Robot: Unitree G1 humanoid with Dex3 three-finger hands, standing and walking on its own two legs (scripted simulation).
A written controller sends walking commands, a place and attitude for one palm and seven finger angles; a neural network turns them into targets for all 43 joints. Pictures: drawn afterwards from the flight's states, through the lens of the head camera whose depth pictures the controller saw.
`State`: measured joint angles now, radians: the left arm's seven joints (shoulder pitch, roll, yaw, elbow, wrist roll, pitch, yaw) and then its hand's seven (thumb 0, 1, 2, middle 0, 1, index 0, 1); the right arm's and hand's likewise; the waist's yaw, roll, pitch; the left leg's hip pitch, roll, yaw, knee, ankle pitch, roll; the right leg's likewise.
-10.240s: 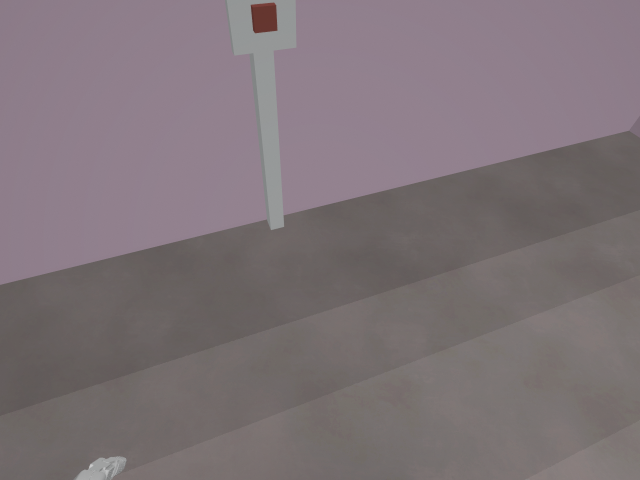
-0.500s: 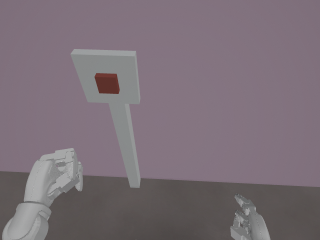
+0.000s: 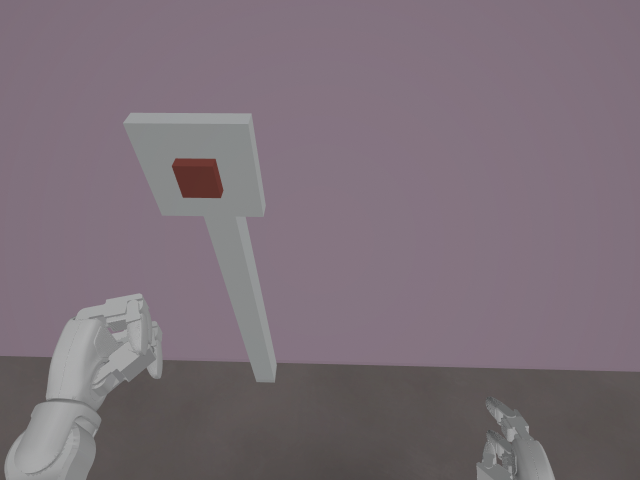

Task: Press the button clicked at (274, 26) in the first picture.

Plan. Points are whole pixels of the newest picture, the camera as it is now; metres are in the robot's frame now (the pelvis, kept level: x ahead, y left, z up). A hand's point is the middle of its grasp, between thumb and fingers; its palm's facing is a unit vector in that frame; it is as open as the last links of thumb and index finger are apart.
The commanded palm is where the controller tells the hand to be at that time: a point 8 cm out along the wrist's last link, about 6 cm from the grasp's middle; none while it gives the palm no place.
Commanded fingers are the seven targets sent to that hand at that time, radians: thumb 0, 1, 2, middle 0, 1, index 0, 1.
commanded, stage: aim a knuckle at the button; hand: left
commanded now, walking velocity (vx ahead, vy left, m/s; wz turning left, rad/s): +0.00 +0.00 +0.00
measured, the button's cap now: (199, 177) +0.52 +0.23 +0.11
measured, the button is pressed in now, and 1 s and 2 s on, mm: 0 0 0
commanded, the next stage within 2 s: press the button with the knuckle in 2.00 s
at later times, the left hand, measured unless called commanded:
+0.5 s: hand (178, 299) +0.30 +0.20 +0.09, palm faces +0.04 -1.00 -0.03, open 3.1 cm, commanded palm +0.27 +0.25 +0.10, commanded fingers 0.00 0.90 0.90 -1.30 -1.50 -1.30 -1.50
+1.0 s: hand (199, 259) +0.37 +0.20 +0.08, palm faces +0.04 -1.00 -0.01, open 3.1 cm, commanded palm +0.35 +0.25 +0.08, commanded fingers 0.00 0.90 0.90 -1.30 -1.50 -1.30 -1.50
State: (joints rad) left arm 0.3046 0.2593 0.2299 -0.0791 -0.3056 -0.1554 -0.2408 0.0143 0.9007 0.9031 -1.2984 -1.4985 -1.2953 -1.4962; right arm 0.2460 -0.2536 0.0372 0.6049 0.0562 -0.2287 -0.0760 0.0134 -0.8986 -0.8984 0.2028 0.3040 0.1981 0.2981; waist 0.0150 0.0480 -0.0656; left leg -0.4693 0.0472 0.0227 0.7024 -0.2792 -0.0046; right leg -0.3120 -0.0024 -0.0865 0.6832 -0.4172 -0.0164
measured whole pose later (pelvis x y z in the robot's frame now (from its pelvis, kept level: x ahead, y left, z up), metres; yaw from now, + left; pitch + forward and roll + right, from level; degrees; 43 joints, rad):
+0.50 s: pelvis +0.01 +0.00 +0.00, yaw -1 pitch +4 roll +0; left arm 0.03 0.28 0.25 0.19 -0.29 -0.15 -0.25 0.01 0.90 0.90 -1.30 -1.50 -1.30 -1.50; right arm 0.23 -0.25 0.03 0.63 0.06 -0.18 -0.08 0.01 -0.90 -0.90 0.20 0.30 0.20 0.30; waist 0.00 0.04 -0.06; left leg -0.48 0.05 0.04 0.69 -0.28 -0.01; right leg -0.34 0.00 -0.07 0.69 -0.43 -0.02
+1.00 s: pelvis +0.01 +0.01 +0.00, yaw -2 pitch +7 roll -1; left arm -0.28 0.28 0.25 0.51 -0.22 -0.22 -0.18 0.01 0.90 0.90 -1.30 -1.50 -1.30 -1.50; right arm 0.26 -0.25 0.03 0.64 0.05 -0.07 -0.06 0.01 -0.90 -0.90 0.20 0.30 0.20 0.30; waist -0.03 0.03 -0.06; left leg -0.55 0.05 0.05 0.73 -0.29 0.01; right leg -0.41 -0.01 -0.06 0.72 -0.43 -0.01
